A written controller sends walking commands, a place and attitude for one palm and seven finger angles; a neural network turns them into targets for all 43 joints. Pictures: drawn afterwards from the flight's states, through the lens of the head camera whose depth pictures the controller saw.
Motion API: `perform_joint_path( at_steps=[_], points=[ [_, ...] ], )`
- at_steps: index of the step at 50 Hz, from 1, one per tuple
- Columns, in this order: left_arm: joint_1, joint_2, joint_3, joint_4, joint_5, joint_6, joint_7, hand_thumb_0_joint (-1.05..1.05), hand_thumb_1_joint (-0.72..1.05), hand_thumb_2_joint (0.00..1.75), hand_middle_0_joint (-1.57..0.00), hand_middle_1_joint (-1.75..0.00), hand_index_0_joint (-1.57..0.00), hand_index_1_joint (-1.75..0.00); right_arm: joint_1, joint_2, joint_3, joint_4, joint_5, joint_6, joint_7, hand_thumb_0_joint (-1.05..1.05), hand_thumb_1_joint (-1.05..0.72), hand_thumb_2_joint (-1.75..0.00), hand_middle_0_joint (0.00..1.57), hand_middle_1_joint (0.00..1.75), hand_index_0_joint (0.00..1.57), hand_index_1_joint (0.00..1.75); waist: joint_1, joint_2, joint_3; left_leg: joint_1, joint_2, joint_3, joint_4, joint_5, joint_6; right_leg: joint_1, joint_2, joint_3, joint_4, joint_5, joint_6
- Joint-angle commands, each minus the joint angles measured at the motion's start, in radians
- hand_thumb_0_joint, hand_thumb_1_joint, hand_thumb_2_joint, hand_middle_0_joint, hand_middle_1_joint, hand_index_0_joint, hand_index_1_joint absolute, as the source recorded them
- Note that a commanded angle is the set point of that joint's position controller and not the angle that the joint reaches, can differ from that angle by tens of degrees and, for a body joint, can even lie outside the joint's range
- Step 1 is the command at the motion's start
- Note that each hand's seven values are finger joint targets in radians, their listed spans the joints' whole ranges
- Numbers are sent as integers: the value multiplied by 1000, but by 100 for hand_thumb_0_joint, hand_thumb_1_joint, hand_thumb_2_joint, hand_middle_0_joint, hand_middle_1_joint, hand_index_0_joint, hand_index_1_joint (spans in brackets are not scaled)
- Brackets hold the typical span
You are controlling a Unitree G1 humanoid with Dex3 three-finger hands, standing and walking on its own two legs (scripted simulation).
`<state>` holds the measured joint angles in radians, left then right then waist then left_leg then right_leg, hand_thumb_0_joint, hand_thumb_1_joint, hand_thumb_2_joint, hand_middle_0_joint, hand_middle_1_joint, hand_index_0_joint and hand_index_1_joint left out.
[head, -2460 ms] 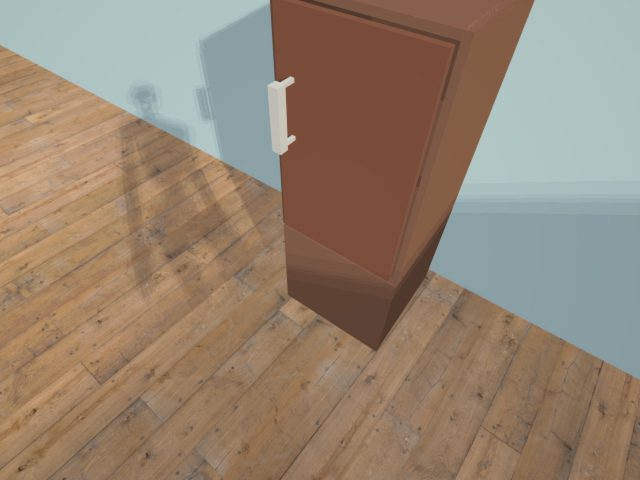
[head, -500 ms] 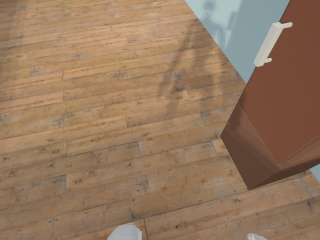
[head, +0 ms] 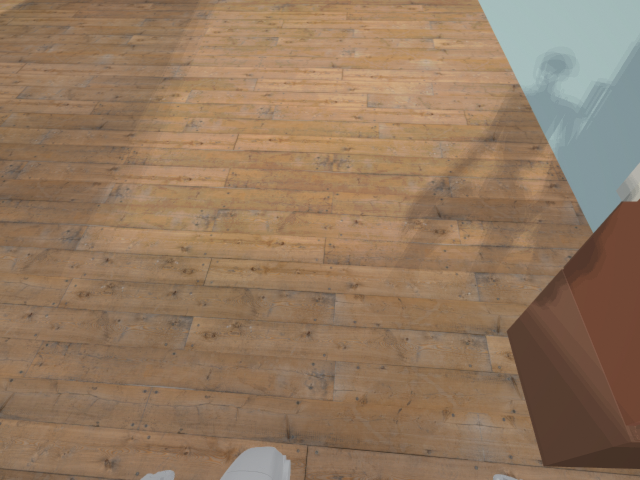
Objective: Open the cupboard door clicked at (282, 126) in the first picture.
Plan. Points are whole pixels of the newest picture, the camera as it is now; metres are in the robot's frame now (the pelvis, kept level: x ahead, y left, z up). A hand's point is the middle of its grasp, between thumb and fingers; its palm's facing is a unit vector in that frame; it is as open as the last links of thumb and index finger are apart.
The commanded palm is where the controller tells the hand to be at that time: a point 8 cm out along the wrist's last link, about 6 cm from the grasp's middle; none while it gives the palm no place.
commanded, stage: walk around to get in front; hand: left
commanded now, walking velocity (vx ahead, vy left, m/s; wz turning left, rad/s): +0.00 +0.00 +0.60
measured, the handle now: out of the picture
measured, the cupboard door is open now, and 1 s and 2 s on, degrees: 0 0 0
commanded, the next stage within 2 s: none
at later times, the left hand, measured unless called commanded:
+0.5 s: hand out of the picture +0.03 +0.22 -0.15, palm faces +0.31 -0.90 -0.32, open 7.4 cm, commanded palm none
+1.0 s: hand out of the picture -0.09 +0.21 -0.17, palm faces +0.60 -0.76 -0.26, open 7.4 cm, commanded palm none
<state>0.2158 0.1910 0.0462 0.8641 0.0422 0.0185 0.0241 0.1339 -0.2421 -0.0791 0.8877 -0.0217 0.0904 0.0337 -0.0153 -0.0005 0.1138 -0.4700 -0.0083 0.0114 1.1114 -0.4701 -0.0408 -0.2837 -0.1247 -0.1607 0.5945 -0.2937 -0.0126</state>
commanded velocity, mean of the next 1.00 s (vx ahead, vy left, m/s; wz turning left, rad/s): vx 0.00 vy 0.00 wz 0.60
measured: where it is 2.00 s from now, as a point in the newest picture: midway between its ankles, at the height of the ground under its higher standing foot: outside the picture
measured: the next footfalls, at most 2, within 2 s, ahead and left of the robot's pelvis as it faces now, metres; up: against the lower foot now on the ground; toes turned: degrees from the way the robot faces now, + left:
left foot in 0.16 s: +0.01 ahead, +0.14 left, +0.00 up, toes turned +11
right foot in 0.46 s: +0.07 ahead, -0.12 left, +0.00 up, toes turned +13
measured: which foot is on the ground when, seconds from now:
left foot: up 0.00-0.14, down 0.16-0.46, up 0.48-0.78, down 0.80-1.00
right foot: down 0.00-0.16, up 0.18-0.44, down 0.46-0.80, up 0.82-1.00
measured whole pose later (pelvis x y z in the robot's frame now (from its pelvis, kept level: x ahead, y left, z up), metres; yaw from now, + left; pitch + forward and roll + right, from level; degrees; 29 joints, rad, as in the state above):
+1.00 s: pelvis -0.02 -0.01 +0.00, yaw +36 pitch +1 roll +0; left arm 0.17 0.25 0.08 0.89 0.02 0.07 0.01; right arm 0.16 -0.21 -0.03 0.88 -0.03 0.04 0.00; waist 0.00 -0.03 0.12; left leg -0.28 -0.01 -0.04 0.55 -0.28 0.01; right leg -0.47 -0.08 -0.04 1.03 -0.45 0.07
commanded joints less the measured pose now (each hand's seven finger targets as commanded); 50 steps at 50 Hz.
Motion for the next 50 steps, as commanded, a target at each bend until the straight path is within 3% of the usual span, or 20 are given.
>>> perform_joint_path(
  at_steps=[1,4,6,7,8,9,11,20,21,23,25,27,34,38,39,40,41,42,45,50],
  points=[
    [66,223,69,-49,-3,-22,15,0,90,90,-20,-30,-20,-30,-49,-22,0,-86,8,-35,1,0,-90,-90,20,30,20,30,55,-183,-142,22,17,59,-235,-26,-5,182,-243,111,-175,433,-111],
    [74,232,78,-35,-6,-17,11,0,90,90,-20,-30,-20,-30,-6,-29,1,-80,11,-47,-4,0,-90,-90,20,30,20,30,46,-186,-168,107,12,87,-435,34,9,202,-259,78,-95,488,-92],
    [57,208,76,-39,-21,-8,5,0,90,90,-20,-30,-20,-30,85,-80,-9,-54,7,-58,-6,0,-90,-90,20,30,20,30,-7,-71,-202,323,40,36,-680,272,29,72,-219,1,60,349,-11],
    [68,153,65,-65,-28,0,0,0,90,90,-20,-30,-20,-30,113,-181,-31,-54,-2,-65,-10,0,-90,-90,20,30,20,30,-18,195,-225,464,263,-261,-739,550,112,-156,-92,-49,245,-23,64],
    [-17,108,40,-117,-23,4,-1,0,90,90,-20,-30,-20,-30,181,-248,-48,-39,-7,-62,-24,0,-90,-90,20,30,20,30,-70,320,-194,462,431,-428,-756,844,251,-308,-14,19,408,-388,87],
    [-101,130,41,-138,-17,13,2,0,90,90,-20,-30,-20,-30,220,-231,-42,-20,-12,-63,-38,0,-90,-90,20,30,20,30,-92,206,-157,396,408,-409,-751,778,282,-317,-7,101,495,-326,76],
    [-110,130,50,-105,-22,17,2,0,90,90,-20,-30,-20,-30,136,-183,-26,-29,-11,-67,-54,0,-90,-90,20,30,20,30,-50,257,-143,350,309,-317,-727,778,235,-316,-3,153,546,-211,79],
    [45,108,48,-43,-33,1,-8,0,90,90,-20,-30,-20,-30,23,-176,-29,-60,-7,-49,-48,0,-90,-90,20,30,20,30,32,150,-140,142,182,-298,-678,498,166,75,117,86,11,-16,69],
    [104,134,57,-32,-29,-8,-4,0,90,90,-20,-30,-20,-30,5,-155,-30,-70,0,-48,-44,0,-90,-90,20,30,20,30,64,88,-149,54,133,-276,-614,371,129,197,82,108,-133,67,66],
    [122,283,80,-41,-6,-22,8,0,90,90,-20,-30,-20,-30,26,-64,-23,-101,7,-48,-31,0,-90,-90,20,30,20,30,77,-318,-141,-148,-83,-60,-135,-148,12,227,-357,544,-358,106,-116],
    [19,219,67,-66,-13,-23,16,0,90,90,-20,-30,-20,-30,30,-86,-35,-75,-1,-34,-25,0,-90,-90,20,30,20,30,22,-251,-100,-137,1,-118,152,-77,17,75,-312,467,-322,104,-160],
    [-65,170,51,-84,-10,-21,17,0,90,90,-20,-30,-20,-30,54,-70,-29,-51,1,-27,-9,0,-90,-90,20,30,20,30,-26,-169,-91,-94,29,-74,169,18,0,42,-226,251,-269,191,-124],
    [59,232,71,-42,-5,-19,12,0,90,90,-20,-30,-20,-30,-40,-34,-2,-75,10,-36,0,0,-90,-90,20,30,20,30,54,-194,-132,28,17,62,-261,-24,-8,193,-246,110,-174,456,-113],
    [53,227,78,-31,-18,-10,4,0,90,90,-20,-30,-20,-30,59,-71,-7,-55,10,-58,-6,0,-90,-90,20,30,20,30,2,-133,-194,264,13,63,-639,210,16,133,-227,23,15,421,-28],
    [65,187,73,-49,-27,-1,1,0,90,90,-20,-30,-20,-30,103,-153,-24,-48,3,-67,-9,0,-90,-90,20,30,20,30,-20,73,-223,420,156,-129,-721,442,73,-47,-146,-30,175,175,39],
    [26,113,48,-97,-28,4,-5,0,90,90,-20,-30,-20,-30,157,-260,-51,-41,-5,-67,-19,0,-90,-90,20,30,20,30,-57,351,-213,505,408,-425,-737,859,213,-296,-20,-21,369,-384,100],
    [-60,129,40,-134,-18,10,-1,0,90,90,-20,-30,-20,-30,220,-266,-50,-21,-9,-62,-32,0,-90,-90,20,30,20,30,-95,221,-189,438,439,-424,-721,842,280,-304,-11,83,482,-364,78],
    [-94,116,45,-123,-16,13,5,0,90,90,-20,-30,-20,-30,214,-236,-41,-13,-10,-70,-45,0,-90,-90,20,30,20,30,-79,285,-205,436,371,-393,-706,871,259,-331,-3,122,531,-323,77],
    [-73,136,53,-78,-25,19,-7,0,90,90,-20,-30,-20,-30,79,-182,-17,-54,-8,-71,-58,0,-90,-90,20,30,20,30,-22,206,-151,355,260,-262,-713,798,207,-292,11,149,557,-157,91],
    [-68,115,46,-74,-30,17,-13,0,90,90,-20,-30,-20,-30,59,-191,-24,-57,-11,-61,-54,0,-90,-90,20,30,20,30,-16,154,-145,307,225,-289,-731,609,204,-173,66,128,309,-154,87]
  ],
)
